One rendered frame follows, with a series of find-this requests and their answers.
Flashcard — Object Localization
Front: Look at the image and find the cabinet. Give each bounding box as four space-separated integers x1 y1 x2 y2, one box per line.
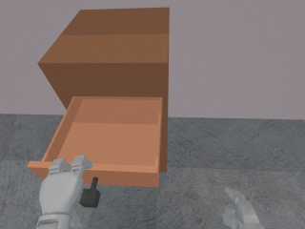
37 7 170 173

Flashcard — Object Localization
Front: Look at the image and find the left robot hand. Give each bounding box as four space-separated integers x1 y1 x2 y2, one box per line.
39 155 93 229

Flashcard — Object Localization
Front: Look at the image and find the drawer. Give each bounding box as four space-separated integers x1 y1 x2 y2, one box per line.
27 96 163 188

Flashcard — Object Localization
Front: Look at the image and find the robot left forearm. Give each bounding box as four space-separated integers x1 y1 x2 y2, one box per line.
36 212 71 229

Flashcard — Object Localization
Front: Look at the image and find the right robot hand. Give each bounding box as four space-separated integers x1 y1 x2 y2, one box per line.
222 187 260 229

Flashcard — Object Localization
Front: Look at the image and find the handle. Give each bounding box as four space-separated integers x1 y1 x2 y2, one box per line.
79 177 101 208

